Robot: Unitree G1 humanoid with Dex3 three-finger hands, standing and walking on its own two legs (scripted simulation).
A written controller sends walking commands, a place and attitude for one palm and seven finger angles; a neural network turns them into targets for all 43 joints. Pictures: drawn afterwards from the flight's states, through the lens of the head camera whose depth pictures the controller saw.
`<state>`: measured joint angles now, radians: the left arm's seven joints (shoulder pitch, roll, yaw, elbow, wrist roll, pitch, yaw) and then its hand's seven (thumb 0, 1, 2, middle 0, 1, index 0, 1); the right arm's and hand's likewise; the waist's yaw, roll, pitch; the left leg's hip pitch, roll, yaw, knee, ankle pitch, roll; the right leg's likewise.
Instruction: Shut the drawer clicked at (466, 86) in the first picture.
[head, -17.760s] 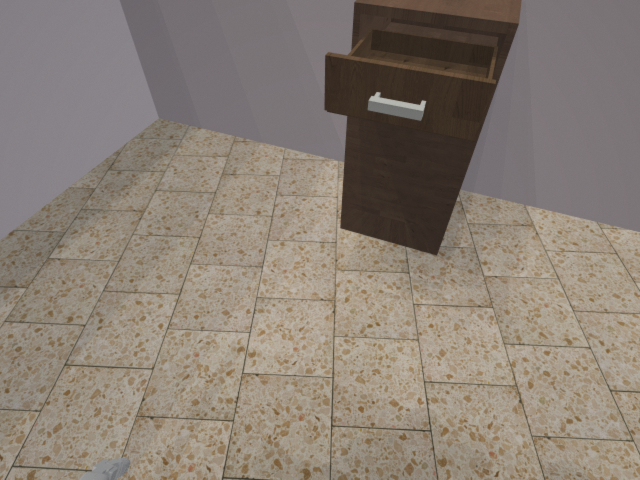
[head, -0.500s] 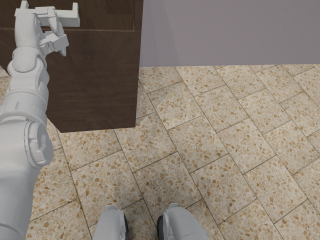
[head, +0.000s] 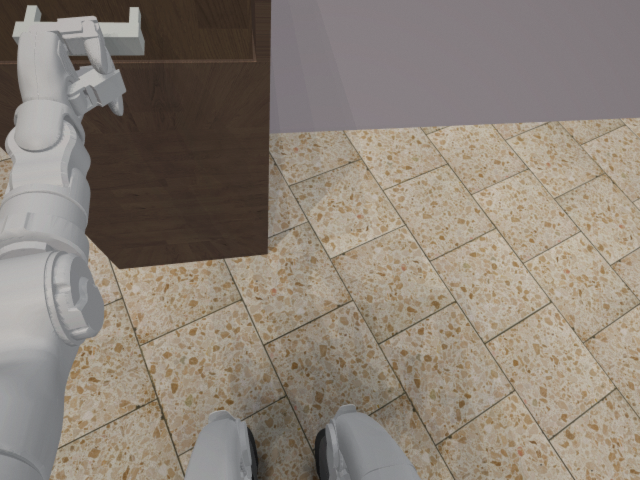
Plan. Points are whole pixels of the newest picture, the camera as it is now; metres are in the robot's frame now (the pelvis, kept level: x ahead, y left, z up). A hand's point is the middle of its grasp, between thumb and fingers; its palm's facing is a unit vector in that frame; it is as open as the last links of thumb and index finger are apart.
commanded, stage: pull the fist back off the drawer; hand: left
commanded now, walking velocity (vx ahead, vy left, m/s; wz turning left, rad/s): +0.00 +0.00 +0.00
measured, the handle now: (84, 26) +0.64 +0.20 +0.10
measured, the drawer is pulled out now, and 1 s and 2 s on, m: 0.00 0.00 0.00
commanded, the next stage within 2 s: draw the hand back to the body in 0.26 s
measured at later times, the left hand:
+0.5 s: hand (92, 89) +0.53 +0.18 +0.12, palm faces +0.05 -1.00 -0.04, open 3.3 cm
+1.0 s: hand (6, 212) +0.36 +0.20 +0.17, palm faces +0.16 -0.97 -0.17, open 3.3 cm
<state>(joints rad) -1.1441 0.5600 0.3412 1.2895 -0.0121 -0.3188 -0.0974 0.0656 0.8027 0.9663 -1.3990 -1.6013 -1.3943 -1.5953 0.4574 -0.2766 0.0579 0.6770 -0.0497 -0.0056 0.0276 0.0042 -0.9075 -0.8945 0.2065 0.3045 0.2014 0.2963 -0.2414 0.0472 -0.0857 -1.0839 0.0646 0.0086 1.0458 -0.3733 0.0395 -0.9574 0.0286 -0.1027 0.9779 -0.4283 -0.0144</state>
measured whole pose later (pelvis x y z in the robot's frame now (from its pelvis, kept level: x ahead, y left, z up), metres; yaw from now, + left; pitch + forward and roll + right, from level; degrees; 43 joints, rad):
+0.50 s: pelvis +0.05 -0.01 +0.03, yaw -1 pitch +19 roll -2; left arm -0.72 0.41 0.37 0.94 -0.12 -0.36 -0.17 0.02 0.90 0.90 -1.40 -1.60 -1.39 -1.60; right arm 0.40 -0.26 0.01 0.61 0.01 0.09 0.04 0.01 -0.91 -0.89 0.21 0.30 0.20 0.30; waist -0.14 0.04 -0.12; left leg -0.82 0.07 0.06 0.90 -0.42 0.02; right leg -0.71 0.04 -0.05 0.84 -0.46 -0.02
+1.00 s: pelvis +0.04 +0.00 +0.06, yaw +1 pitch +3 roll -1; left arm -0.11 0.30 0.15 0.24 -0.14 -0.10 -0.03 0.02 0.89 0.90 -1.40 -1.60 -1.40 -1.60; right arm 0.20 -0.25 0.04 0.55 0.06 0.02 -0.05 0.01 -0.91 -0.89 0.20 0.30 0.20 0.30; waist 0.00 0.05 -0.05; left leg -0.38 0.02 0.06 0.63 -0.30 0.03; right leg -0.28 0.00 -0.04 0.59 -0.36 -0.01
